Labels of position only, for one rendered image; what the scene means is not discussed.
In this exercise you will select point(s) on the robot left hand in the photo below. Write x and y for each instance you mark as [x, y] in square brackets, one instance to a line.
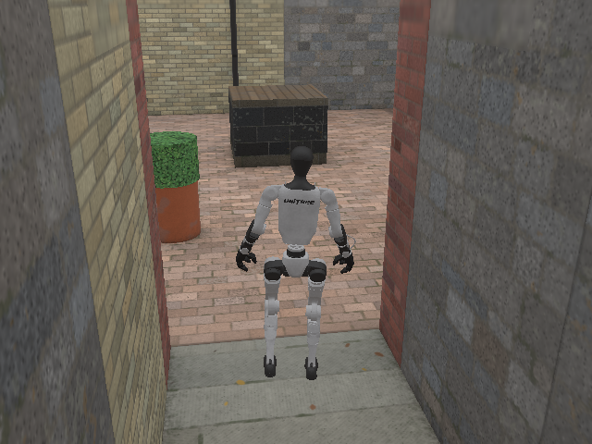
[244, 257]

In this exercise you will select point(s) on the right robot upper arm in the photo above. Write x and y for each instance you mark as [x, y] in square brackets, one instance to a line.
[327, 196]

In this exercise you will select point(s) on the robot right forearm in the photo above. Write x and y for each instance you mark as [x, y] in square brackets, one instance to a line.
[343, 245]

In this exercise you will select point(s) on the robot left foot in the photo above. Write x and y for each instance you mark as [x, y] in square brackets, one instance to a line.
[270, 369]

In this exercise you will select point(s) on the left robot upper arm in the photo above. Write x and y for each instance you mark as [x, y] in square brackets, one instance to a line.
[269, 194]

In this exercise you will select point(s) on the robot left forearm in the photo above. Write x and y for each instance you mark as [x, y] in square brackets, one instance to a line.
[249, 240]

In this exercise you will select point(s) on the robot right hand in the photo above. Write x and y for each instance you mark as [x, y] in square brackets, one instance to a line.
[342, 260]

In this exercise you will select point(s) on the robot left thigh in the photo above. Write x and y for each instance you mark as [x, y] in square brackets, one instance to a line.
[273, 269]

